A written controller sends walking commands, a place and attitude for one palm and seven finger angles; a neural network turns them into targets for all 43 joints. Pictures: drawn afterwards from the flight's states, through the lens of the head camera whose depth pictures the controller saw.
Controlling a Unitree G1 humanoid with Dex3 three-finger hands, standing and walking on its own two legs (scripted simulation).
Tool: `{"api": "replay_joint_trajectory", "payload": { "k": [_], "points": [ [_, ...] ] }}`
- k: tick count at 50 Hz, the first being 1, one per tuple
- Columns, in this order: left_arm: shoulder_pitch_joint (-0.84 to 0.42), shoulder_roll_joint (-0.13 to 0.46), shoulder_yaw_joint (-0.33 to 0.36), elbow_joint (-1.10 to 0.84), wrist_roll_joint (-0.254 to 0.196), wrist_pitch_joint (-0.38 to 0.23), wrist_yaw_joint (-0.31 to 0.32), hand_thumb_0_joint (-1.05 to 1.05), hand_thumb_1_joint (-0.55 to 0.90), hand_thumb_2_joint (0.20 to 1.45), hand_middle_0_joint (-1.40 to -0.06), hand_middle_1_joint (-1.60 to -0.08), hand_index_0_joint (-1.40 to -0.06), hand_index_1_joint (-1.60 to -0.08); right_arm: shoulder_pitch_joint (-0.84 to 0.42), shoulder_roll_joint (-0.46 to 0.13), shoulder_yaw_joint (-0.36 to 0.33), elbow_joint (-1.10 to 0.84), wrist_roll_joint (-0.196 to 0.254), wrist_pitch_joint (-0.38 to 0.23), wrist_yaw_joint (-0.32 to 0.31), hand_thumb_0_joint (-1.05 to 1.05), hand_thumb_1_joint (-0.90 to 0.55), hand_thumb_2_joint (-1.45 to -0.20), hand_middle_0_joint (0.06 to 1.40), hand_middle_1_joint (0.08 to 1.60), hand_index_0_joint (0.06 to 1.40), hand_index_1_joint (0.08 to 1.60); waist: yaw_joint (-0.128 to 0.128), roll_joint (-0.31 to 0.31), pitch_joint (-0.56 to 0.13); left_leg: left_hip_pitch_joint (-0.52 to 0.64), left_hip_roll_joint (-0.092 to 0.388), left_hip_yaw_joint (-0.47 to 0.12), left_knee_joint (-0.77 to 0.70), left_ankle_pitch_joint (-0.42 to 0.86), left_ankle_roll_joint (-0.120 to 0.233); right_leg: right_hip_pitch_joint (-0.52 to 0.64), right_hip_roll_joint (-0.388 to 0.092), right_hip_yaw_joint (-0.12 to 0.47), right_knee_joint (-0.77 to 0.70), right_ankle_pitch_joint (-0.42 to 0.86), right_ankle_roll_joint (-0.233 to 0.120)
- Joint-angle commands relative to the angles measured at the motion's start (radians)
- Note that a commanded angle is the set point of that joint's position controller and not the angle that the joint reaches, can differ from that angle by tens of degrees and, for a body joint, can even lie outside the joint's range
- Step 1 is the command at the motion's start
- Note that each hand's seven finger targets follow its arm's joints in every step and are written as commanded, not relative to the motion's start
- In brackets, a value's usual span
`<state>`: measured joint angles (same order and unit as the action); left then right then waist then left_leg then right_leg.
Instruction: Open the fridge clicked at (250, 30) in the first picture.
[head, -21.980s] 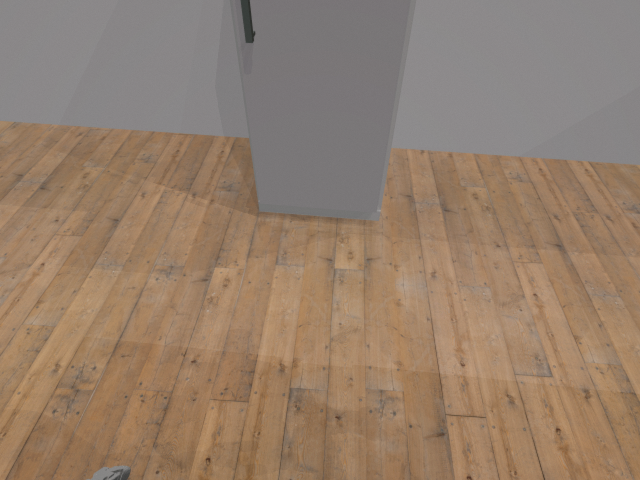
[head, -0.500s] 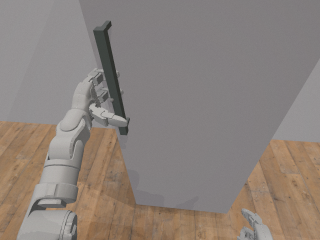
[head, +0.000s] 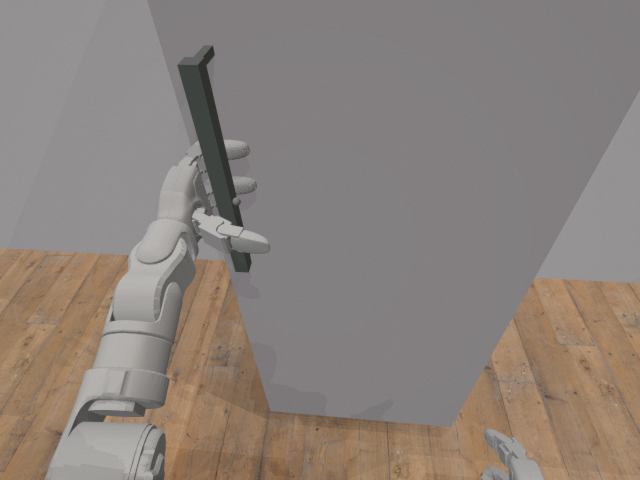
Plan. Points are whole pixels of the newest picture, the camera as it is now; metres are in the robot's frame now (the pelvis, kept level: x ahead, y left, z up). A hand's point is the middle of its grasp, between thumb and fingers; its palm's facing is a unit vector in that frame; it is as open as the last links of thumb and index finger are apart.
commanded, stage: slide the fingers in behind the handle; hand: left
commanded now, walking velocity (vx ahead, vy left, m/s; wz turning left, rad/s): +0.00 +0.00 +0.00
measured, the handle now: (227, 176) +0.44 +0.14 +0.19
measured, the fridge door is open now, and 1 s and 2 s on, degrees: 0 0 0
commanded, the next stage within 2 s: grip the handle and tug to test in 0.40 s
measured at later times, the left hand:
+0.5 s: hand (233, 205) +0.38 +0.12 +0.19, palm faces -0.04 -1.00 -0.01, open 14.4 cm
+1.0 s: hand (232, 203) +0.38 +0.12 +0.19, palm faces -0.03 -1.00 -0.02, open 8.9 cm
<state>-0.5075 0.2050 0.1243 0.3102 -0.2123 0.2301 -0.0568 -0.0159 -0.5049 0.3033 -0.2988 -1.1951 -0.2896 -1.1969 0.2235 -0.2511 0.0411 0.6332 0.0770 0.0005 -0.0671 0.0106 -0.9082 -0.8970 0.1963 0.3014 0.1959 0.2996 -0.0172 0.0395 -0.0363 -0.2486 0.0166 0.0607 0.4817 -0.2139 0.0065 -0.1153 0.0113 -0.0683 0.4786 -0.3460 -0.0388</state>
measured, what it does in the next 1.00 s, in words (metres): stands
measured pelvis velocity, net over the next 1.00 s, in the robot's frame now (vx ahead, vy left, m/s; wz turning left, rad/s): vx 0.00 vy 0.00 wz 0.01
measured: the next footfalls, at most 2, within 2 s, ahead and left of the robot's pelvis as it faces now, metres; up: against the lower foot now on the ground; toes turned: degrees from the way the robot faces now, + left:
none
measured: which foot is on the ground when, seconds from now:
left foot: down 0.00-1.00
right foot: down 0.00-1.00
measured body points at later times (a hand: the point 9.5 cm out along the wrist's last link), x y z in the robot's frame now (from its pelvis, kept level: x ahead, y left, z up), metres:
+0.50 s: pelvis +0.00 +0.00 +0.00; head -0.02 -0.03 +0.45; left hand +0.37 +0.17 +0.19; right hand +0.17 -0.24 -0.09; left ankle +0.03 +0.12 -0.74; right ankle -0.05 -0.09 -0.74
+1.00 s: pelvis +0.00 +0.00 +0.00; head -0.01 -0.02 +0.45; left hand +0.37 +0.17 +0.19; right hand +0.17 -0.24 -0.10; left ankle +0.03 +0.12 -0.74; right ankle -0.05 -0.09 -0.74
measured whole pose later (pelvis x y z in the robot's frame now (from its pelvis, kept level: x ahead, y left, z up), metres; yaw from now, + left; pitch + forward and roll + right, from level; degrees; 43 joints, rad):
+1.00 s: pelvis +0.00 +0.00 +0.00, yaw +1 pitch -1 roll +1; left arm -0.47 0.20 0.11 0.23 -0.20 0.26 -0.05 -0.01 0.26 0.63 -0.36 -1.31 -0.32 -1.26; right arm 0.20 -0.25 0.04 0.62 0.07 0.02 -0.06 0.01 -0.91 -0.90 0.20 0.30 0.20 0.30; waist 0.00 0.04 -0.04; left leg -0.24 0.01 0.05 0.48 -0.22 0.00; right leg -0.10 0.01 -0.08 0.47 -0.35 -0.04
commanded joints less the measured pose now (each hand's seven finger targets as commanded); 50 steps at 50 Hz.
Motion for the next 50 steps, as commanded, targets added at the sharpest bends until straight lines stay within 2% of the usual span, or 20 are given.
{"api": "replay_joint_trajectory", "payload": {
  "k": [1,7,13,14,16,20,22,23,25,26,27,29,31,34,36,38,41,43,48,50],
  "points": [
    [-0.426,0.147,0.035,-0.253,-0.002,-0.075,-0.005,0.000,-0.500,0.300,-0.300,-1.200,-0.300,-1.200,-0.125,-0.116,-0.040,-0.164,-0.002,-0.050,0.000,0.000,-0.900,-0.900,0.200,0.300,0.200,0.300,0.006,-0.059,-0.248,0.248,-0.017,-0.058,-0.008,0.243,0.051,-0.082,-0.009,0.041,-0.071,0.438,0.029],
    [-0.401,0.147,0.035,-0.300,-0.008,-0.080,-0.015,0.000,-0.500,0.300,-0.300,-1.200,-0.300,-1.200,-0.135,-0.113,-0.040,-0.173,-0.003,-0.053,0.002,0.000,-0.900,-0.900,0.200,0.300,0.200,0.300,0.009,-0.057,-0.272,0.264,-0.021,-0.053,-0.006,0.276,0.053,-0.061,-0.012,0.044,-0.066,0.499,0.032],
    [-0.359,0.145,0.038,-0.311,-0.012,-0.070,-0.023,0.000,-0.500,0.300,-0.300,-1.200,-0.300,-1.200,-0.146,-0.112,-0.038,-0.175,-0.001,-0.052,0.004,0.000,-0.900,-0.900,0.200,0.300,0.200,0.300,0.010,-0.075,-0.248,0.258,-0.022,-0.051,-0.005,0.266,0.052,-0.069,-0.012,0.044,-0.069,0.510,0.038],
    [-0.379,0.144,0.029,-0.332,-0.012,-0.071,-0.025,0.000,-0.500,0.300,-0.300,-1.200,-0.300,-1.200,-0.149,-0.112,-0.037,-0.176,-0.001,-0.051,0.005,0.000,-0.900,-0.900,0.200,0.300,0.200,0.300,0.008,-0.052,-0.254,0.261,-0.025,-0.049,-0.006,0.266,0.051,-0.067,-0.013,0.046,-0.068,0.510,0.036],
    [-0.361,0.154,0.042,-0.313,-0.013,-0.067,-0.025,0.000,-0.500,0.300,-0.300,-1.200,-0.300,-1.200,-0.148,-0.117,-0.038,-0.172,-0.002,-0.046,0.002,0.000,-0.900,-0.900,0.200,0.300,0.200,0.300,0.011,-0.082,-0.243,0.254,-0.022,-0.052,-0.007,0.265,0.053,-0.062,-0.013,0.043,-0.072,0.504,0.037],
    [-0.354,0.132,0.028,-0.356,-0.015,-0.067,-0.027,0.000,-0.500,0.300,-0.300,-1.200,-0.300,-1.200,-0.158,-0.108,-0.036,-0.185,-0.001,-0.049,0.005,0.000,-0.900,-0.900,0.200,0.300,0.200,0.300,0.012,-0.044,-0.265,0.275,-0.024,-0.053,-0.002,0.288,0.050,-0.064,-0.011,0.041,-0.062,0.521,0.032],
    [-0.324,0.147,0.042,-0.336,-0.015,-0.063,-0.026,0.000,-0.500,0.300,-0.300,-1.200,-0.300,-1.200,-0.156,-0.113,-0.036,-0.182,-0.003,-0.042,0.004,0.000,-0.900,-0.900,0.200,0.300,0.200,0.300,0.016,-0.079,-0.249,0.257,-0.023,-0.053,-0.006,0.288,0.051,-0.052,-0.013,0.040,-0.065,0.533,0.035],
    [-0.364,0.113,0.003,-0.355,-0.013,-0.063,-0.030,0.000,-0.500,0.300,-0.300,-1.200,-0.300,-1.200,-0.161,-0.109,-0.035,-0.183,-0.001,-0.043,0.005,0.000,-0.900,-0.900,0.200,0.300,0.200,0.300,0.005,-0.054,-0.248,0.266,-0.024,-0.050,-0.005,0.283,0.050,-0.067,-0.012,0.041,-0.064,0.523,0.035],
    [-0.355,0.124,0.023,-0.350,-0.015,-0.058,-0.023,0.000,-0.500,0.300,-0.300,-1.200,-0.300,-1.200,-0.155,-0.108,-0.038,-0.182,-0.002,-0.044,0.005,0.000,-0.900,-0.900,0.200,0.300,0.200,0.300,0.008,-0.055,-0.259,0.279,-0.021,-0.054,-0.001,0.287,0.050,-0.076,-0.008,0.038,-0.064,0.510,0.032],
    [-0.337,0.157,0.046,-0.337,-0.011,-0.057,-0.020,0.000,-0.453,0.320,-0.305,-1.207,-0.305,-1.207,-0.151,-0.118,-0.039,-0.175,-0.005,-0.039,0.003,0.000,-0.900,-0.900,0.200,0.300,0.200,0.300,0.016,-0.081,-0.252,0.263,-0.021,-0.057,-0.004,0.289,0.050,-0.058,-0.011,0.039,-0.066,0.519,0.034],
    [-0.358,0.116,0.007,-0.351,-0.009,-0.056,-0.024,0.000,-0.407,0.340,-0.310,-1.213,-0.310,-1.213,-0.157,-0.111,-0.037,-0.181,-0.003,-0.038,0.004,0.000,-0.900,-0.900,0.200,0.300,0.200,0.300,0.007,-0.068,-0.255,0.266,-0.024,-0.055,-0.007,0.289,0.051,-0.062,-0.011,0.037,-0.062,0.514,0.032],
    [-0.370,0.104,0.000,-0.354,-0.010,-0.051,-0.020,0.000,-0.313,0.380,-0.320,-1.227,-0.320,-1.227,-0.155,-0.108,-0.037,-0.180,-0.002,-0.039,0.004,0.000,-0.900,-0.900,0.200,0.300,0.200,0.300,0.005,-0.044,-0.259,0.279,-0.023,-0.057,-0.003,0.290,0.050,-0.079,-0.008,0.037,-0.062,0.503,0.030],
    [-0.364,0.130,0.020,-0.341,-0.008,-0.050,-0.016,0.000,-0.220,0.420,-0.330,-1.240,-0.330,-1.240,-0.150,-0.116,-0.041,-0.170,-0.006,-0.035,0.002,0.000,-0.900,-0.900,0.200,0.300,0.200,0.300,0.007,-0.072,-0.252,0.274,-0.021,-0.058,0.000,0.293,0.052,-0.072,-0.009,0.037,-0.067,0.511,0.032],
    [-0.394,0.114,0.003,-0.337,-0.007,-0.044,-0.020,0.000,-0.080,0.480,-0.345,-1.260,-0.345,-1.260,-0.154,-0.110,-0.037,-0.171,-0.003,-0.033,0.001,0.000,-0.900,-0.900,0.200,0.300,0.200,0.300,-0.002,-0.071,-0.256,0.275,-0.024,-0.056,-0.003,0.283,0.050,-0.077,-0.008,0.038,-0.065,0.501,0.032],
    [-0.347,0.134,0.031,-0.325,-0.009,-0.044,-0.017,0.000,0.013,0.520,-0.355,-1.273,-0.355,-1.273,-0.150,-0.114,-0.040,-0.171,-0.006,-0.032,0.002,0.000,-0.900,-0.900,0.200,0.300,0.200,0.300,0.012,-0.080,-0.256,0.270,-0.022,-0.059,0.000,0.298,0.052,-0.065,-0.009,0.036,-0.066,0.521,0.033],
    [-0.363,0.108,0.006,-0.356,-0.010,-0.045,-0.021,0.000,0.107,0.560,-0.365,-1.287,-0.365,-1.287,-0.155,-0.107,-0.036,-0.179,-0.005,-0.033,0.004,0.000,-0.900,-0.900,0.200,0.300,0.200,0.300,0.008,-0.049,-0.270,0.281,-0.025,-0.056,0.001,0.315,0.051,-0.060,-0.010,0.036,-0.059,0.537,0.030],
    [-0.350,0.134,0.025,-0.331,-0.010,-0.046,-0.020,0.000,0.247,0.620,-0.380,-1.307,-0.380,-1.307,-0.150,-0.115,-0.039,-0.171,-0.005,-0.027,0.002,0.000,-0.900,-0.900,0.200,0.300,0.200,0.300,0.009,-0.086,-0.247,0.266,-0.020,-0.059,-0.004,0.294,0.049,-0.064,-0.007,0.033,-0.067,0.507,0.030],
    [-0.377,0.083,-0.022,-0.329,-0.008,-0.044,-0.021,0.000,0.340,0.660,-0.390,-1.320,-0.390,-1.320,-0.156,-0.106,-0.036,-0.176,-0.002,-0.029,0.003,0.000,-0.900,-0.900,0.200,0.300,0.200,0.300,0.000,-0.048,-0.234,0.274,-0.020,-0.062,-0.004,0.285,0.047,-0.092,-0.003,0.030,-0.064,0.477,0.026],
    [-0.403,0.088,-0.018,-0.309,-0.003,-0.044,-0.011,0.000,0.573,0.760,-0.415,-1.353,-0.415,-1.353,-0.145,-0.108,-0.039,-0.166,-0.005,-0.030,0.001,0.000,-0.900,-0.900,0.200,0.300,0.200,0.300,-0.006,-0.077,-0.244,0.280,-0.019,-0.065,-0.006,0.272,0.050,-0.099,-0.001,0.032,-0.071,0.458,0.027],
    [-0.422,0.072,-0.037,-0.309,-0.003,-0.043,-0.015,0.000,0.667,0.800,-0.425,-1.367,-0.425,-1.367,-0.144,-0.108,-0.038,-0.167,-0.004,-0.031,0.000,0.000,-0.900,-0.900,0.200,0.300,0.200,0.300,-0.011,-0.057,-0.249,0.281,-0.022,-0.062,-0.003,0.263,0.050,-0.106,-0.002,0.034,-0.071,0.453,0.029]
  ]
}}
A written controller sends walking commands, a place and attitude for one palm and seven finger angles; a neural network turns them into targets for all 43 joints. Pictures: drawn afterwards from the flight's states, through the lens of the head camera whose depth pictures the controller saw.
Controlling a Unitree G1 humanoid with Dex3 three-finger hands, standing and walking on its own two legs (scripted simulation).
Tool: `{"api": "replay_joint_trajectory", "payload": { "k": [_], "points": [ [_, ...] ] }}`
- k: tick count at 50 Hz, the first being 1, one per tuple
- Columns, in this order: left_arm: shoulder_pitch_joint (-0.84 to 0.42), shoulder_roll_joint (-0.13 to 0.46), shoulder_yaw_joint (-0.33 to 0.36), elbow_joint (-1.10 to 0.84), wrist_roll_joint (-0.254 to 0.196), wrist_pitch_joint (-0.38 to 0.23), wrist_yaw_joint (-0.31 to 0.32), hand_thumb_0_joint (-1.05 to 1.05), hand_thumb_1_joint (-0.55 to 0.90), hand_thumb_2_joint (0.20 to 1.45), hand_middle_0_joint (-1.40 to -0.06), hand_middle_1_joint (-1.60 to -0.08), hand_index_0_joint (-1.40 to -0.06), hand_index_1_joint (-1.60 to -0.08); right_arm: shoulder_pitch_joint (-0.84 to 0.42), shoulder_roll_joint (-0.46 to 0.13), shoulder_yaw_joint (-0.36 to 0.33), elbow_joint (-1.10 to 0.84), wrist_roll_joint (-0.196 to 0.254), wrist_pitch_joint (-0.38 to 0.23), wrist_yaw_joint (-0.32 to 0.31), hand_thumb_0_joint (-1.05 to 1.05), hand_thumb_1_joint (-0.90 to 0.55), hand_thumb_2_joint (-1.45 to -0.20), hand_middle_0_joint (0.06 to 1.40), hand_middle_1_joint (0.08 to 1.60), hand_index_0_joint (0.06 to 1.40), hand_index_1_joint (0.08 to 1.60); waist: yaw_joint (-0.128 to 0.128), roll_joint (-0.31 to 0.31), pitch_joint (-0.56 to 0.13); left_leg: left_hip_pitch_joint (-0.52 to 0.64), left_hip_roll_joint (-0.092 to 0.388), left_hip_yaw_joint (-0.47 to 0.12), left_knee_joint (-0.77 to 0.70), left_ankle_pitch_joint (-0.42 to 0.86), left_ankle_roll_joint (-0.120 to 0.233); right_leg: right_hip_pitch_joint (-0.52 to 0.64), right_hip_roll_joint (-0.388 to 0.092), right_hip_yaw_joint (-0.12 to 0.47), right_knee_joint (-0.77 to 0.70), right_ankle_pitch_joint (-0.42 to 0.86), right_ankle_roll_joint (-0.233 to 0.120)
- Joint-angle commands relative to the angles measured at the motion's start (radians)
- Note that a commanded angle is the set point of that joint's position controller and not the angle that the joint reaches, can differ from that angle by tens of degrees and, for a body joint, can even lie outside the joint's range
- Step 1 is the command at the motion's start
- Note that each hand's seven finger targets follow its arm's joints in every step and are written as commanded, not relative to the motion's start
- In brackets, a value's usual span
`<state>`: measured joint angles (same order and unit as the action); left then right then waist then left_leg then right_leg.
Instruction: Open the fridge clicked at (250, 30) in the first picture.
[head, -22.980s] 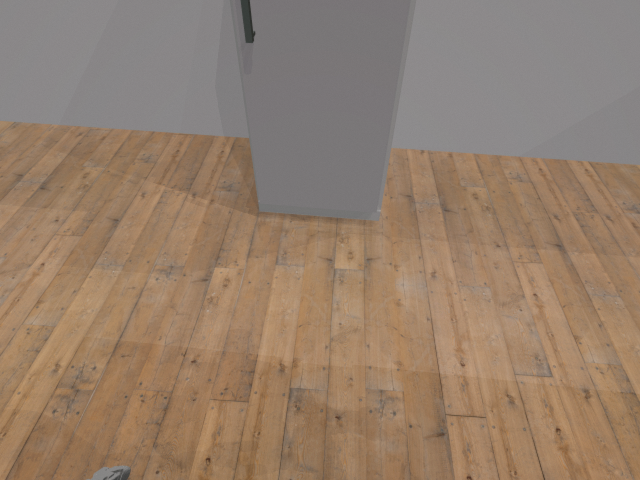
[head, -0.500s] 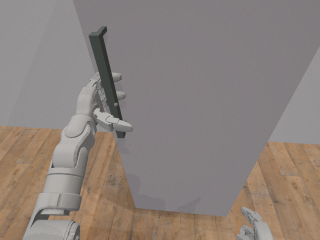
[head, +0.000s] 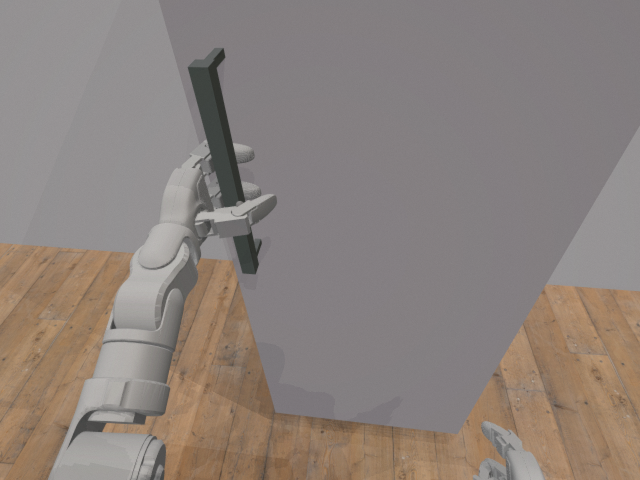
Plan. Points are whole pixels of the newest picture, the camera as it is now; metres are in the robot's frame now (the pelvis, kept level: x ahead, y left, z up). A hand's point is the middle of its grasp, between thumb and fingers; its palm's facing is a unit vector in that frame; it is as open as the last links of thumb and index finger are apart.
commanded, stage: grip the handle and tug to test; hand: left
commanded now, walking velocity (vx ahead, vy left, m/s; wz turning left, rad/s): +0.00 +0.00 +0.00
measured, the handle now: (236, 178) +0.44 +0.14 +0.19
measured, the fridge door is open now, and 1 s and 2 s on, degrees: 0 0 0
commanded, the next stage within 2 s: pull the door a little, standing still in 0.92 s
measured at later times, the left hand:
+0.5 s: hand (241, 203) +0.38 +0.12 +0.19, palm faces -0.03 -1.00 -0.02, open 5.8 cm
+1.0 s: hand (241, 208) +0.37 +0.11 +0.19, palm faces -0.05 -1.00 -0.04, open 6.1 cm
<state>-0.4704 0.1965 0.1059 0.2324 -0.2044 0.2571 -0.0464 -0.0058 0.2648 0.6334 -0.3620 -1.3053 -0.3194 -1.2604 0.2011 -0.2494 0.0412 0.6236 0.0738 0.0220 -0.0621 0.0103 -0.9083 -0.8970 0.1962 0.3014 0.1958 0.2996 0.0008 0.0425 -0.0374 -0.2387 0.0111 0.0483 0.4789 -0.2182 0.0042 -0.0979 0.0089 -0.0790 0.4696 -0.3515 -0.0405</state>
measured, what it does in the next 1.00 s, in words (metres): stands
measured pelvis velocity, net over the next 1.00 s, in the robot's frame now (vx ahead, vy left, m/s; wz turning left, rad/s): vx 0.03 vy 0.00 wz -0.04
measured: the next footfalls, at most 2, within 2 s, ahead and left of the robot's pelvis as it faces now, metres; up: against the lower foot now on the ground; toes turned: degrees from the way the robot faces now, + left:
right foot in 1.68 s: +0.17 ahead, -0.08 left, +0.00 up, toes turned -9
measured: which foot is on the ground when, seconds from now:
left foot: down 0.00-1.00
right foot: down 0.00-1.00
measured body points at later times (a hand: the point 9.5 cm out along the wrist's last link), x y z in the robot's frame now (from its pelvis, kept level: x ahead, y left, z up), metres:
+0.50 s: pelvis +0.00 +0.00 +0.00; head -0.02 -0.02 +0.45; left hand +0.37 +0.17 +0.19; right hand +0.16 -0.24 -0.10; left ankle +0.02 +0.12 -0.74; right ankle -0.06 -0.08 -0.74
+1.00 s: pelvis +0.03 +0.00 +0.00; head +0.01 -0.03 +0.45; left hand +0.37 +0.17 +0.19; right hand +0.20 -0.25 -0.08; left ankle +0.02 +0.12 -0.74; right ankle -0.06 -0.08 -0.73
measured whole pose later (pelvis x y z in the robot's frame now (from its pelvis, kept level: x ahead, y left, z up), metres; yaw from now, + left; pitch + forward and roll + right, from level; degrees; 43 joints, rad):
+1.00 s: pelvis +0.03 +0.00 +0.00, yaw -2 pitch +1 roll +1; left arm -0.19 0.21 0.16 -0.11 -0.22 0.32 -0.05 0.00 0.78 0.80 -0.29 -1.39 -0.20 -1.35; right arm 0.19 -0.25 0.04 0.54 0.07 0.04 -0.03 0.01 -0.91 -0.90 0.20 0.30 0.20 0.30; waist -0.03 0.05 -0.07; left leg -0.20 0.02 0.09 0.44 -0.25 0.00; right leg -0.08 0.01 -0.04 0.45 -0.36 -0.03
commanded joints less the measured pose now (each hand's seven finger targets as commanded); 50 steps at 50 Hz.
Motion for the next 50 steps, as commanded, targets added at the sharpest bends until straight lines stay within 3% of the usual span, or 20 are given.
{"api": "replay_joint_trajectory", "payload": {
  "k": [1,3,5,11,15,17,19,21,22,25,26,29,31,33,37,41,42,43,47,50],
  "points": [
    [-0.463,0.112,0.002,-0.211,-0.007,-0.072,-0.022,0.000,0.713,0.820,-0.430,-1.373,-0.430,-1.373,-0.115,-0.117,-0.040,-0.145,-0.001,-0.048,-0.007,0.000,-0.900,-0.900,0.200,0.300,0.200,0.300,-0.027,-0.075,-0.234,0.268,-0.013,-0.055,-0.002,0.268,0.053,-0.121,0.000,0.044,-0.067,0.452,0.029],
    [-0.461,0.102,0.001,-0.206,-0.011,-0.071,-0.026,0.000,0.807,0.860,-0.440,-1.387,-0.440,-1.387,-0.120,-0.112,-0.039,-0.153,0.000,-0.051,-0.007,0.000,-0.900,-0.900,0.200,0.300,0.200,0.300,-0.024,-0.076,-0.237,0.262,-0.015,-0.054,-0.006,0.259,0.052,-0.120,0.001,0.043,-0.066,0.443,0.029],
    [-0.479,0.094,-0.012,-0.220,-0.008,-0.076,-0.027,0.000,0.900,0.900,-0.450,-1.400,-0.450,-1.400,-0.120,-0.109,-0.037,-0.154,0.000,-0.053,-0.005,0.000,-0.900,-0.900,0.200,0.300,0.200,0.300,-0.026,-0.037,-0.248,0.273,-0.016,-0.052,-0.005,0.260,0.050,-0.123,0.001,0.044,-0.063,0.435,0.025],
    [-0.466,0.110,0.000,-0.201,-0.006,-0.086,-0.023,0.000,0.900,0.900,-0.450,-1.400,-0.450,-1.400,-0.112,-0.116,-0.041,-0.148,-0.002,-0.051,-0.004,0.000,-0.900,-0.900,0.200,0.300,0.200,0.300,-0.021,-0.058,-0.245,0.269,-0.012,-0.057,-0.008,0.267,0.050,-0.111,0.001,0.041,-0.069,0.438,0.024],
    [-0.464,0.079,-0.026,-0.226,-0.004,-0.093,-0.023,0.000,0.900,0.900,-0.450,-1.400,-0.450,-1.400,-0.116,-0.109,-0.039,-0.158,0.000,-0.058,0.000,0.000,-0.900,-0.900,0.200,0.300,0.200,0.300,-0.023,-0.043,-0.256,0.285,-0.013,-0.057,-0.008,0.273,0.048,-0.121,0.004,0.041,-0.063,0.438,0.023],
    [-0.462,0.073,-0.032,-0.222,-0.004,-0.097,-0.022,0.000,0.900,0.900,-0.450,-1.400,-0.450,-1.400,-0.116,-0.110,-0.040,-0.157,-0.002,-0.057,0.002,0.000,-0.900,-0.900,0.200,0.300,0.200,0.300,-0.023,-0.071,-0.240,0.274,-0.012,-0.059,-0.011,0.270,0.051,-0.116,0.004,0.039,-0.068,0.439,0.024],
    [-0.468,0.060,-0.048,-0.221,-0.002,-0.097,-0.023,0.000,0.900,0.900,-0.450,-1.400,-0.450,-1.400,-0.119,-0.108,-0.038,-0.157,0.000,-0.058,0.001,0.000,-0.900,-0.900,0.200,0.300,0.200,0.300,-0.027,-0.046,-0.245,0.281,-0.014,-0.056,-0.011,0.262,0.050,-0.126,0.005,0.042,-0.067,0.430,0.024],
    [-0.481,0.098,-0.020,-0.220,0.001,-0.103,-0.019,0.000,0.900,0.900,-0.450,-1.400,-0.450,-1.400,-0.111,-0.117,-0.042,-0.147,-0.004,-0.056,-0.001,0.000,-0.900,-0.900,0.200,0.300,0.200,0.300,-0.024,-0.063,-0.243,0.279,-0.011,-0.059,-0.012,0.265,0.050,-0.113,0.003,0.041,-0.071,0.428,0.023],
    [-0.468,0.057,-0.051,-0.223,0.001,-0.099,-0.024,0.000,0.900,0.900,-0.450,-1.400,-0.450,-1.400,-0.119,-0.109,-0.039,-0.157,-0.002,-0.057,0.002,0.000,-0.900,-0.900,0.200,0.300,0.200,0.300,-0.024,-0.054,-0.248,0.281,-0.014,-0.058,-0.012,0.274,0.052,-0.116,0.004,0.041,-0.067,0.441,0.024],
    [-0.491,0.086,-0.022,-0.206,-0.003,-0.095,-0.024,0.000,0.900,0.900,-0.450,-1.400,-0.450,-1.400,-0.112,-0.111,-0.040,-0.149,-0.002,-0.059,0.000,0.000,-0.900,-0.900,0.200,0.300,0.200,0.300,-0.028,-0.070,-0.246,0.277,-0.015,-0.057,-0.009,0.259,0.051,-0.125,0.006,0.043,-0.070,0.437,0.027],
    [-0.446,0.116,0.004,-0.202,-0.001,-0.099,-0.022,0.000,0.900,0.900,-0.450,-1.400,-0.450,-1.400,-0.110,-0.119,-0.042,-0.147,-0.006,-0.055,-0.001,0.000,-0.900,-0.900,0.200,0.300,0.200,0.300,-0.014,-0.082,-0.251,0.270,-0.014,-0.059,-0.013,0.271,0.052,-0.099,0.003,0.042,-0.071,0.447,0.025],
    [-0.421,0.068,-0.034,-0.259,-0.007,-0.097,-0.034,0.000,0.900,0.900,-0.450,-1.400,-0.450,-1.400,-0.126,-0.106,-0.038,-0.167,-0.003,-0.060,0.005,0.000,-0.900,-0.900,0.200,0.300,0.200,0.300,-0.015,-0.036,-0.269,0.293,-0.017,-0.051,-0.006,0.304,0.050,-0.098,0.001,0.041,-0.061,0.489,0.025],
    [-0.351,0.113,0.007,-0.266,-0.008,-0.098,-0.032,0.000,0.900,0.900,-0.450,-1.400,-0.450,-1.400,-0.127,-0.116,-0.041,-0.169,-0.005,-0.057,0.006,0.000,-0.900,-0.900,0.200,0.300,0.200,0.300,0.002,-0.073,-0.268,0.277,-0.013,-0.054,-0.009,0.314,0.050,-0.067,0.000,0.038,-0.061,0.503,0.025],
    [-0.322,0.082,-0.018,-0.322,-0.012,-0.098,-0.040,0.000,0.900,0.900,-0.450,-1.400,-0.450,-1.400,-0.141,-0.105,-0.036,-0.189,-0.004,-0.059,0.010,0.000,-0.900,-0.900,0.200,0.300,0.200,0.300,0.003,-0.050,-0.282,0.289,-0.016,-0.049,-0.009,0.333,0.050,-0.061,-0.002,0.040,-0.054,0.532,0.026],
    [-0.235,0.087,-0.006,-0.381,-0.019,-0.082,-0.047,0.000,0.900,0.900,-0.450,-1.400,-0.450,-1.400,-0.152,-0.106,-0.036,-0.206,-0.004,-0.052,0.013,0.000,-0.900,-0.900,0.200,0.300,0.200,0.300,0.011,-0.084,-0.273,0.277,-0.014,-0.046,-0.009,0.363,0.052,-0.039,-0.004,0.036,-0.049,0.586,0.031],
    [-0.071,0.138,0.043,-0.505,-0.022,-0.067,-0.054,0.000,0.900,0.900,-0.450,-1.400,-0.450,-1.400,-0.166,-0.108,-0.036,-0.232,-0.006,-0.046,0.018,0.000,-0.900,-0.900,0.200,0.300,0.200,0.300,0.036,-0.060,-0.301,0.276,-0.011,-0.037,0.000,0.441,0.050,0.013,-0.015,0.040,-0.028,0.693,0.035],
    [-0.037,0.120,0.039,-0.539,-0.029,-0.060,-0.056,0.000,0.900,0.900,-0.450,-1.400,-0.450,-1.400,-0.170,-0.100,-0.032,-0.242,-0.005,-0.044,0.021,0.000,-0.900,-0.900,0.200,0.300,0.200,0.300,0.036,-0.063,-0.311,0.277,-0.014,-0.035,0.003,0.462,0.052,0.021,-0.018,0.039,-0.021,0.734,0.039],
    [0.012,0.149,0.073,-0.573,-0.034,-0.053,-0.057,0.000,0.900,0.900,-0.450,-1.400,-0.450,-1.400,-0.169,-0.102,-0.034,-0.248,-0.006,-0.043,0.022,0.000,-0.900,-0.900,0.200,0.300,0.200,0.300,0.041,-0.074,-0.321,0.274,-0.012,-0.031,0.006,0.478,0.051,0.039,-0.023,0.041,-0.015,0.785,0.046],
    [0.135,0.122,0.047,-0.695,-0.038,-0.025,-0.062,0.000,0.900,0.900,-0.450,-1.400,-0.450,-1.400,-0.183,-0.092,-0.032,-0.271,-0.004,-0.035,0.030,0.000,-0.900,-0.900,0.200,0.300,0.200,0.300,0.045,-0.061,-0.313,0.269,-0.006,-0.024,0.013,0.534,0.051,0.044,-0.026,0.036,-0.001,0.826,0.051],
    [0.132,0.113,0.033,-0.731,-0.040,0.008,-0.053,0.000,0.900,0.900,-0.450,-1.400,-0.450,-1.400,-0.179,-0.095,-0.035,-0.267,-0.005,-0.034,0.032,0.000,-0.900,-0.900,0.200,0.300,0.200,0.300,0.032,-0.050,-0.294,0.279,0.000,-0.030,0.015,0.528,0.045,0.010,-0.014,0.028,-0.003,0.760,0.045]
  ]
}}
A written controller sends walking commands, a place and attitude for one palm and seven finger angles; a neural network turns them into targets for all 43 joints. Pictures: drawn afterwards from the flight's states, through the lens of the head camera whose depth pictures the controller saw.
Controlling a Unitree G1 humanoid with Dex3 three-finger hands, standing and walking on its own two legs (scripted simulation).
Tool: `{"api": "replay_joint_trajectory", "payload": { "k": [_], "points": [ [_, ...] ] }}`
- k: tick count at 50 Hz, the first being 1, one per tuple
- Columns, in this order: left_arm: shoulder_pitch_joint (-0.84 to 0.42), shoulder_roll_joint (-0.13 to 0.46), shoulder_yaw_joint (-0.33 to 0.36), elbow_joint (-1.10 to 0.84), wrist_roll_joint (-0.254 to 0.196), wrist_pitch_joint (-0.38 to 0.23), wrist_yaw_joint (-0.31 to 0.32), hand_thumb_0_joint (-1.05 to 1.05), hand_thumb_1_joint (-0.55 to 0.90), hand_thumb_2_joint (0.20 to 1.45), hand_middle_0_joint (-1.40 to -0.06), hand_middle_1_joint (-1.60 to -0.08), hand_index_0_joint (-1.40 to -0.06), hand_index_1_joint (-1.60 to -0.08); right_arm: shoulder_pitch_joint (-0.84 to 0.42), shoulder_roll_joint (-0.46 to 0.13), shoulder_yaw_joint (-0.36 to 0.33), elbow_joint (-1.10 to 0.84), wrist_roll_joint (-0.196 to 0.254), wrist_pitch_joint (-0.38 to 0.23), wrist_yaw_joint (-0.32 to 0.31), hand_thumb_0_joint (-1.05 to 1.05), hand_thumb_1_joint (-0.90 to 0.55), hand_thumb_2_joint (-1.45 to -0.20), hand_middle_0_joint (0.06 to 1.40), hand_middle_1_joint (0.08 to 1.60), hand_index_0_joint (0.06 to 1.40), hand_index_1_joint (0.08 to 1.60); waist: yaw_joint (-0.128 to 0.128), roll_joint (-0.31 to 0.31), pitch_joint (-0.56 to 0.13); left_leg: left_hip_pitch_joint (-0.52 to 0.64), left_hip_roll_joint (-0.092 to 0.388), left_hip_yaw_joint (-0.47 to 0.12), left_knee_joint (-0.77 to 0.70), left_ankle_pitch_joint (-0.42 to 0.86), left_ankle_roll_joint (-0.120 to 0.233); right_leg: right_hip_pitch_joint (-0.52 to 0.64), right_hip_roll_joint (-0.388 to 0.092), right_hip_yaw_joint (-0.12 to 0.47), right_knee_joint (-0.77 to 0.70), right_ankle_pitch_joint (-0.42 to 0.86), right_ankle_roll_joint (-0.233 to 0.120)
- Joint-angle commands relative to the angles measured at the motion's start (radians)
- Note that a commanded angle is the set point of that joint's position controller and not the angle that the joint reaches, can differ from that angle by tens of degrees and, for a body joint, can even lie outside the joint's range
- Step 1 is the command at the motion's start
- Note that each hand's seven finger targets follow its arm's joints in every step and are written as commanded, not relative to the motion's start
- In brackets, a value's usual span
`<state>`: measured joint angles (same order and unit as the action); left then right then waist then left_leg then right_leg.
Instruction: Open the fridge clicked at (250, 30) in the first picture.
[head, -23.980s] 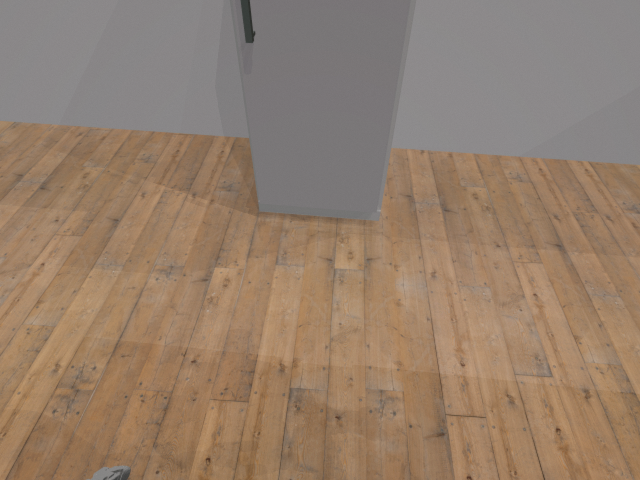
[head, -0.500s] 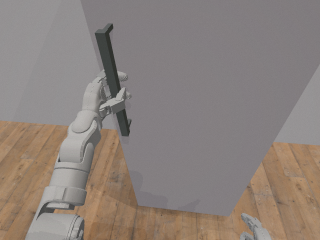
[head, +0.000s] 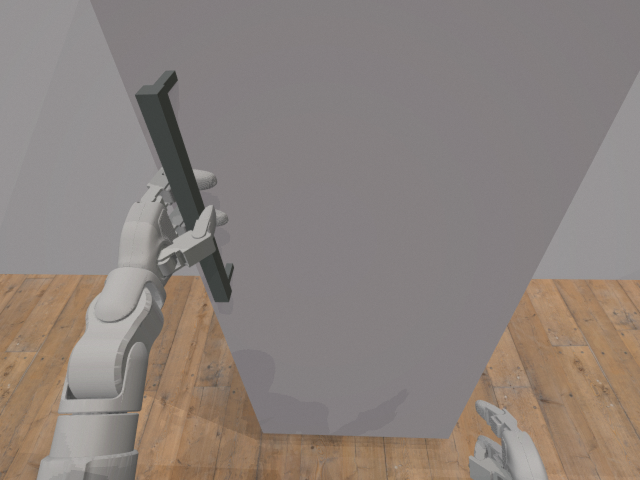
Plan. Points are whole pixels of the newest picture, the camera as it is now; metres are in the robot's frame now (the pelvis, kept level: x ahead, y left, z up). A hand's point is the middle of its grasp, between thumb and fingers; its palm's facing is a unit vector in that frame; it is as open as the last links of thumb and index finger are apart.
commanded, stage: pull the door a little, standing still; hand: left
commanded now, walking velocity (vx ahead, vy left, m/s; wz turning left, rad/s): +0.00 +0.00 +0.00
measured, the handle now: (200, 205) +0.39 +0.16 +0.18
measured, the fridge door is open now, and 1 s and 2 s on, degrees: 0 0 10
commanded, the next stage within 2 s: walk backward, drawing the door open in 0.34 s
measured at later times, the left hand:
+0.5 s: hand (205, 237) +0.33 +0.13 +0.18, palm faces +0.01 -0.99 -0.14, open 6.3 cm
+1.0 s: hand (209, 234) +0.35 +0.14 +0.17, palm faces +0.37 -0.86 -0.35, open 6.4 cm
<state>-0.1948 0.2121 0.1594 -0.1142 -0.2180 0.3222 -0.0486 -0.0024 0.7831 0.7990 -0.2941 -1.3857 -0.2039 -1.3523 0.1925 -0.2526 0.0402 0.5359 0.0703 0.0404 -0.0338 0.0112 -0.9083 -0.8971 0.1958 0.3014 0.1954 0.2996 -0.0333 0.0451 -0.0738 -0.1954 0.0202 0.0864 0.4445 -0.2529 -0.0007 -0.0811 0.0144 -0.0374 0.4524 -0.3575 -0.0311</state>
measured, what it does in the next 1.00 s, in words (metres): walks ahead: right foot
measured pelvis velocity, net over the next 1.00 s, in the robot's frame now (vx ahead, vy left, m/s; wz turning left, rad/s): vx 0.10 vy -0.06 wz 0.02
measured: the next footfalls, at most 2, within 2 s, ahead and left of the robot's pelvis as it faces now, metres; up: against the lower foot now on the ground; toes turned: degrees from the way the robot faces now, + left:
right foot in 0.68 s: +0.14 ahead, -0.07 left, +0.00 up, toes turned -7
left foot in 1.48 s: +0.00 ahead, +0.19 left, +0.00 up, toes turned +4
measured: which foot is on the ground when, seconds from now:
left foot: down 0.00-0.70, up 0.72-1.00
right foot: down 0.00-0.54, up 0.56-0.66, down 0.68-1.00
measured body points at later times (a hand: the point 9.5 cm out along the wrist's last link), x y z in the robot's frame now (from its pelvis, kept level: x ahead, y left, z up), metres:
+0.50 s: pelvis +0.08 +0.00 +0.01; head +0.08 -0.03 +0.46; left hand +0.33 +0.19 +0.19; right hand +0.27 -0.22 -0.07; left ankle -0.01 +0.13 -0.72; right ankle -0.08 -0.08 -0.71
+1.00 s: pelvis +0.10 -0.06 +0.00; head +0.14 -0.11 +0.45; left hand +0.33 +0.18 +0.19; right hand +0.29 -0.29 -0.11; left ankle +0.09 +0.11 -0.66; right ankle +0.10 -0.07 -0.74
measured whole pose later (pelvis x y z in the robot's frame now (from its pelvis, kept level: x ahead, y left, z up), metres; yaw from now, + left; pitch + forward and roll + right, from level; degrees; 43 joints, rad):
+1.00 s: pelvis +0.10 -0.06 +0.00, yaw +1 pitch +0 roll +6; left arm 0.31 0.27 0.25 -0.45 -0.07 -0.09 0.18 -0.10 0.61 0.79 -0.46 -1.39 -0.30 -1.38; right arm 0.10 -0.24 0.01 0.54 0.00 0.05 -0.08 0.01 -0.91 -0.90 0.19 0.30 0.19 0.30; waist -0.02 0.01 0.12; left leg -0.47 -0.04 0.00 1.03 -0.42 0.00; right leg -0.23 -0.01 -0.15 0.50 -0.28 -0.13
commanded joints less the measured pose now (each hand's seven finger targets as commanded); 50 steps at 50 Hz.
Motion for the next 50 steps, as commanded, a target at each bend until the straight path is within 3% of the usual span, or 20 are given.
{"api": "replay_joint_trajectory", "payload": {
  "k": [1,5,17,22,23,24,25,27,28,30,32,33,34,35,36,37,41,42,46,50],
  "points": [
    [-0.114,0.126,0.009,-0.394,-0.023,-0.055,-0.044,0.000,0.900,0.900,-0.450,-1.400,-0.450,-1.400,-0.169,-0.099,-0.038,-0.176,-0.004,-0.051,0.000,0.000,-0.900,-0.900,0.200,0.300,0.200,0.300,0.074,-0.063,-0.247,0.231,-0.004,-0.068,0.052,0.577,0.050,0.001,-0.020,-0.012,0.013,0.778,0.035],
    [-0.259,0.145,0.027,-0.342,-0.019,-0.026,-0.034,0.000,0.900,0.900,-0.450,-1.400,-0.450,-1.400,-0.156,-0.102,-0.038,-0.148,-0.005,-0.049,-0.012,0.000,-0.900,-0.900,0.200,0.300,0.200,0.300,0.048,-0.041,-0.246,0.237,-0.014,-0.063,0.059,0.584,0.049,-0.012,-0.023,-0.009,0.014,0.815,0.041],
    [0.202,0.127,0.029,-0.643,-0.039,-0.057,-0.052,0.000,0.900,0.900,-0.450,-1.400,-0.450,-1.400,-0.183,-0.072,-0.030,-0.206,-0.014,-0.050,0.016,0.000,-0.900,-0.900,0.200,0.300,0.200,0.300,0.084,-0.069,-0.213,0.173,-0.002,-0.079,0.062,0.624,0.046,0.003,-0.041,-0.029,0.044,0.849,0.039],
    [0.405,0.166,0.086,-0.783,-0.051,-0.077,-0.063,0.000,0.900,0.900,-0.450,-1.400,-0.450,-1.400,-0.161,-0.066,-0.037,-0.220,-0.014,-0.070,0.031,0.000,-0.900,-0.900,0.200,0.300,0.200,0.300,0.087,-0.014,-0.214,0.173,0.012,-0.075,0.095,0.719,0.040,-0.024,-0.044,-0.045,0.068,0.881,0.044],
    [-0.019,0.328,0.148,-0.809,0.098,-0.231,0.047,0.000,0.900,0.900,-0.450,-1.400,-0.450,-1.400,-0.113,-0.100,-0.025,-0.211,-0.042,-0.054,-0.002,0.000,-0.900,-0.900,0.200,0.300,0.200,0.300,0.029,-0.029,-0.042,0.176,0.016,-0.063,0.172,0.806,0.075,-0.106,-0.031,0.005,0.038,0.960,0.071],
    [0.199,0.183,0.086,-0.606,0.102,-0.270,0.078,0.000,0.900,0.900,-0.450,-1.400,-0.450,-1.400,-0.074,-0.094,-0.045,-0.182,-0.052,-0.046,-0.002,0.000,-0.900,-0.900,0.200,0.300,0.200,0.300,0.009,-0.063,-0.058,0.197,0.016,-0.075,0.198,0.881,0.083,-0.110,-0.023,-0.029,0.108,1.020,0.075],
    [0.299,0.135,0.035,-0.593,0.110,-0.295,0.084,0.000,0.900,0.900,-0.450,-1.400,-0.450,-1.400,-0.051,-0.101,-0.046,-0.194,-0.055,-0.037,0.003,0.000,-0.900,-0.900,0.200,0.300,0.200,0.300,0.007,-0.002,-0.093,0.309,0.025,-0.100,0.163,0.971,0.100,-0.198,0.016,-0.057,0.219,0.881,0.089],
    [0.295,0.122,0.008,-0.685,0.105,-0.339,0.105,0.000,0.900,0.900,-0.450,-1.400,-0.450,-1.400,-0.067,-0.093,-0.053,-0.201,-0.077,-0.026,0.006,0.000,-0.900,-0.900,0.200,0.300,0.200,0.300,-0.007,0.228,-0.076,0.601,0.121,-0.224,0.088,1.278,0.146,-0.532,0.085,-0.061,0.371,0.149,0.083],
    [0.287,0.127,0.014,-0.701,0.115,-0.349,0.121,0.000,0.900,0.900,-0.450,-1.400,-0.450,-1.400,-0.069,-0.090,-0.057,-0.199,-0.093,-0.025,0.014,0.000,-0.900,-0.900,0.200,0.300,0.200,0.300,-0.009,0.284,-0.035,0.618,0.150,-0.271,0.072,1.316,0.142,-0.589,0.084,-0.046,0.359,-0.075,0.055],
    [0.365,0.154,0.066,-0.708,0.127,-0.368,0.152,0.000,0.900,0.900,-0.450,-1.400,-0.450,-1.400,-0.075,-0.077,-0.058,-0.210,-0.087,-0.021,0.016,0.000,-0.900,-0.900,0.200,0.300,0.200,0.300,-0.003,0.234,-0.026,0.561,0.142,-0.242,0.114,1.214,0.101,-0.520,0.040,-0.016,0.186,-0.046,0.028],
    [0.440,0.169,0.100,-0.724,0.123,-0.388,0.161,0.000,0.900,0.900,-0.450,-1.400,-0.450,-1.400,-0.112,-0.057,-0.041,-0.231,-0.069,-0.018,0.006,0.000,-0.900,-0.900,0.200,0.300,0.200,0.300,0.030,0.134,-0.067,0.321,0.073,-0.189,0.229,1.019,0.050,-0.159,0.009,-0.024,-0.136,0.329,0.030],
    [0.450,0.220,0.148,-0.758,0.128,-0.411,0.162,0.000,0.900,0.900,-0.450,-1.400,-0.450,-1.400,-0.143,-0.052,-0.040,-0.253,-0.056,-0.027,-0.011,0.000,-0.900,-0.900,0.200,0.300,0.200,0.300,0.059,0.009,-0.083,0.057,0.013,-0.151,0.301,0.660,0.035,0.144,-0.055,0.007,-0.183,0.766,0.020],
    [0.512,0.259,0.186,-0.709,0.132,-0.433,0.169,0.000,0.900,0.900,-0.450,-1.400,-0.450,-1.400,-0.140,-0.036,-0.041,-0.276,-0.057,-0.048,-0.031,0.000,-0.900,-0.900,0.200,0.300,0.200,0.300,0.063,-0.159,-0.113,-0.167,-0.060,-0.116,0.436,0.010,0.016,0.294,-0.263,0.139,-0.057,1.221,-0.042],
    [0.629,0.221,0.201,-0.586,0.123,-0.441,0.173,0.000,0.900,0.900,-0.450,-1.400,-0.450,-1.400,-0.090,-0.022,-0.052,-0.274,-0.061,-0.078,-0.045,0.000,-0.900,-0.900,0.200,0.300,0.200,0.300,0.080,-0.276,-0.103,-0.236,-0.091,-0.144,0.576,-0.291,0.029,0.224,-0.366,0.184,0.012,1.447,-0.004],
    [0.666,0.221,0.210,-0.485,0.133,-0.453,0.180,0.000,0.900,0.900,-0.450,-1.400,-0.450,-1.400,-0.052,-0.037,-0.056,-0.245,-0.064,-0.093,-0.050,0.000,-0.900,-0.900,0.200,0.300,0.200,0.300,0.082,-0.304,-0.077,-0.262,-0.090,-0.180,0.626,-0.286,0.037,0.191,-0.361,0.181,0.036,1.506,0.083],
    [0.606,0.184,0.164,-0.522,0.138,-0.476,0.181,0.000,0.900,0.900,-0.450,-1.400,-0.450,-1.400,-0.066,-0.024,-0.042,-0.238,-0.061,-0.094,-0.043,0.000,-0.900,-0.900,0.200,0.300,0.200,0.300,0.071,-0.341,-0.112,-0.306,-0.089,-0.169,0.671,-0.273,0.039,0.234,-0.348,0.152,0.068,1.500,0.123],
    [0.482,0.246,0.212,-0.596,0.169,-0.525,0.226,0.000,0.900,0.900,-0.450,-1.400,-0.450,-1.400,-0.122,-0.036,-0.048,-0.163,-0.064,-0.072,-0.051,0.000,-0.900,-0.900,0.200,0.300,0.200,0.300,0.044,-0.178,-0.144,-0.298,-0.049,-0.127,0.704,-0.199,0.007,0.162,-0.325,0.101,0.057,1.274,0.069],
    [0.495,0.214,0.191,-0.588,0.170,-0.529,0.233,0.000,0.900,0.900,-0.450,-1.400,-0.450,-1.400,-0.133,-0.024,-0.041,-0.162,-0.065,-0.062,-0.049,0.000,-0.900,-0.900,0.200,0.300,0.200,0.300,0.042,-0.170,-0.149,-0.301,-0.050,-0.122,0.697,-0.183,0.005,0.158,-0.317,0.078,0.049,1.232,0.076],
    [0.428,0.270,0.234,-0.633,0.176,-0.538,0.259,0.000,0.900,0.900,-0.450,-1.400,-0.450,-1.400,-0.162,-0.040,-0.050,-0.146,-0.067,-0.044,-0.052,0.000,-0.900,-0.900,0.200,0.300,0.200,0.300,0.044,-0.186,-0.117,-0.294,-0.045,-0.094,0.623,-0.173,0.001,0.100,-0.323,0.065,0.005,1.160,0.087],
    [0.409,0.255,0.226,-0.635,0.173,-0.536,0.265,0.000,0.900,0.900,-0.450,-1.400,-0.450,-1.400,-0.175,-0.032,-0.044,-0.150,-0.071,-0.035,-0.048,0.000,-0.900,-0.900,0.200,0.300,0.200,0.300,0.049,-0.191,-0.131,-0.295,-0.050,-0.084,0.555,-0.171,0.005,0.116,-0.322,0.069,-0.016,1.138,0.115]
  ]
}}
